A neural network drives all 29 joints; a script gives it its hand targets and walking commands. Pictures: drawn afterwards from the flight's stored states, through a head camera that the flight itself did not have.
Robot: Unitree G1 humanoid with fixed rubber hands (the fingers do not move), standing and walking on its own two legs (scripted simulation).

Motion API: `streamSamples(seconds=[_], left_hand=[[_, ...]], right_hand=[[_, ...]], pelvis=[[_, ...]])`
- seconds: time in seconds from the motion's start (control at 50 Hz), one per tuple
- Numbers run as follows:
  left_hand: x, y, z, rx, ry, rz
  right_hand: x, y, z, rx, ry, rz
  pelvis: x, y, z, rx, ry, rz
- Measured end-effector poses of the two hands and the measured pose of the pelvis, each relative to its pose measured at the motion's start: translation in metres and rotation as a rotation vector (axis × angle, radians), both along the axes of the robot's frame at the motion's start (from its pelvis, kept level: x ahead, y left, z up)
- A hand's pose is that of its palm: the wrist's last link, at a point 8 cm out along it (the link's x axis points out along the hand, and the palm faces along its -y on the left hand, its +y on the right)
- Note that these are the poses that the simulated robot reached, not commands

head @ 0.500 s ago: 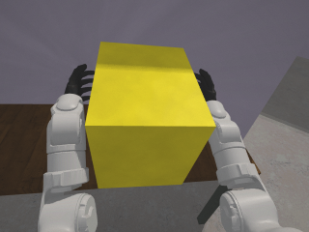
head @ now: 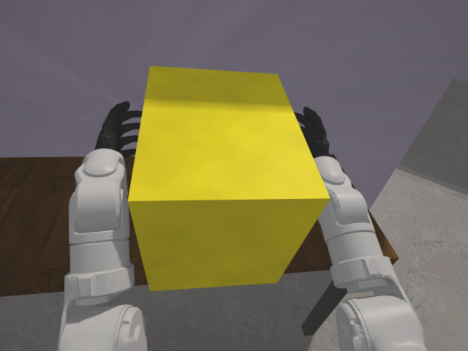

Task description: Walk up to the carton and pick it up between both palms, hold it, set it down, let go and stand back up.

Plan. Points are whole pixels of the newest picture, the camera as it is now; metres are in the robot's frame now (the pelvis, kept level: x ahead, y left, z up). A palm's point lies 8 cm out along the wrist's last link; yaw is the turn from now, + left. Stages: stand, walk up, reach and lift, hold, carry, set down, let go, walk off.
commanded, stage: hold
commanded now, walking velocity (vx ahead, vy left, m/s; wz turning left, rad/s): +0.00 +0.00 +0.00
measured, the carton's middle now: (216, 178) +0.37 +0.01 +0.13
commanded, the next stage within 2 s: none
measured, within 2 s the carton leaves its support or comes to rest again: neither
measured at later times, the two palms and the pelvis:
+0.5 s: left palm (108, 147) +0.36 +0.17 +0.20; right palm (312, 146) +0.37 -0.15 +0.21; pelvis +0.00 +0.00 +0.00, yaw +0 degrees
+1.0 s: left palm (109, 147) +0.35 +0.17 +0.21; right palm (315, 146) +0.36 -0.15 +0.21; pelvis +0.00 +0.00 +0.00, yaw +0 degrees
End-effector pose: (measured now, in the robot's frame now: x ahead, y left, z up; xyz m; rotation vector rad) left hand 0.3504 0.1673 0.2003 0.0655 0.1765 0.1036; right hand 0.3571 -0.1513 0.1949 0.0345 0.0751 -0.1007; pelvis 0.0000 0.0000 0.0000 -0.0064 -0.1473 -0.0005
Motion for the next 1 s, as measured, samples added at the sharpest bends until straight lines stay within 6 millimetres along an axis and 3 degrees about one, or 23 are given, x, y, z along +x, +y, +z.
streamSamples(seconds=[0.16, 0.56, 0.78, 1.0], left_hand=[[0.002, -0.004, 0.015, -0.009, -0.036, 0.000], [0.007, 0.005, 0.003, -0.006, -0.016, -0.012], [0.002, 0.004, 0.004, -0.001, -0.011, -0.004], [0.002, 0.001, 0.009, -0.012, -0.023, 0.006]], right_hand=[[0.001, -0.004, 0.018, -0.012, -0.037, 0.004], [0.007, 0.004, 0.012, -0.022, -0.017, 0.000], [0.002, 0.004, 0.008, -0.010, -0.015, 0.001], [0.004, 0.001, 0.017, -0.017, -0.028, 0.006]], pelvis=[[-0.004, -0.006, 0.000, 0.003, 0.006, -0.004], [0.005, -0.002, 0.000, 0.000, -0.004, 0.006], [0.000, 0.002, 0.000, -0.002, 0.003, -0.005], [-0.001, -0.003, 0.000, 0.001, 0.006, -0.003]])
